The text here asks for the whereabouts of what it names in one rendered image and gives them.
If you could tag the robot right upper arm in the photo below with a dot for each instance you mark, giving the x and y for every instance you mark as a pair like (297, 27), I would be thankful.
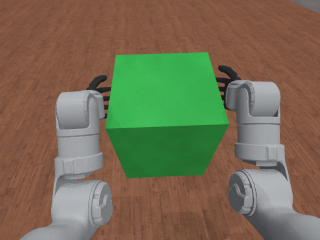
(265, 199)

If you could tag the robot left forearm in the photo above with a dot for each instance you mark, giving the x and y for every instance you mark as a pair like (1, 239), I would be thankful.
(77, 115)

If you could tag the carton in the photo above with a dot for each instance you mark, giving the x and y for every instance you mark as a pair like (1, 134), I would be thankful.
(165, 115)

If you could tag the robot right forearm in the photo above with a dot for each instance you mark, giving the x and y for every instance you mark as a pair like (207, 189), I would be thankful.
(257, 108)

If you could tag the robot right hand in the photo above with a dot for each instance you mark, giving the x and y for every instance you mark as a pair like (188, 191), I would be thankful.
(232, 74)

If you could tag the robot left hand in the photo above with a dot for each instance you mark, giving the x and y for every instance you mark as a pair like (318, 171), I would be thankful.
(92, 86)

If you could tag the robot left upper arm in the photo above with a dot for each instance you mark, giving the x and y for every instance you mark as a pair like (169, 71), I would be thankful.
(79, 208)

